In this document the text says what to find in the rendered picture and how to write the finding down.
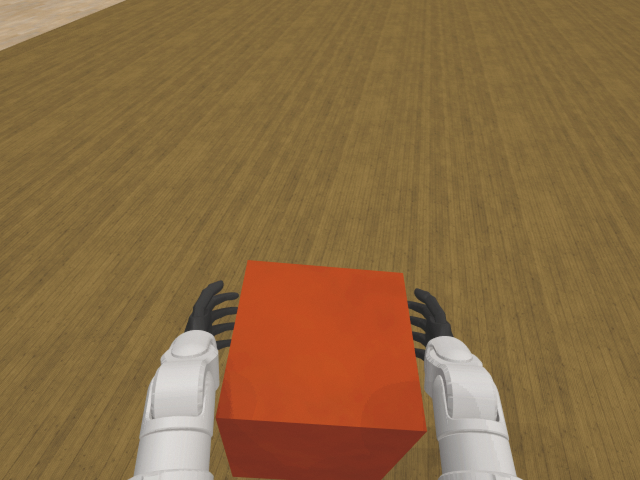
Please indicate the carton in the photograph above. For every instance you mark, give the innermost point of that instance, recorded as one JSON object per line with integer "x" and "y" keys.
{"x": 321, "y": 380}

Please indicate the robot left forearm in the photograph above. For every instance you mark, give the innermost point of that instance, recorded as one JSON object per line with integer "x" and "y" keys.
{"x": 178, "y": 418}

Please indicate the robot right forearm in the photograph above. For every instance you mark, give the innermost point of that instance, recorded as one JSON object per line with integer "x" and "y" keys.
{"x": 469, "y": 420}

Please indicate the left robot hand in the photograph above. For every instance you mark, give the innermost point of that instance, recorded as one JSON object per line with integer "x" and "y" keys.
{"x": 202, "y": 316}

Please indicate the right robot hand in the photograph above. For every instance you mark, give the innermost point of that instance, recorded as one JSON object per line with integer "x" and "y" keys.
{"x": 434, "y": 324}

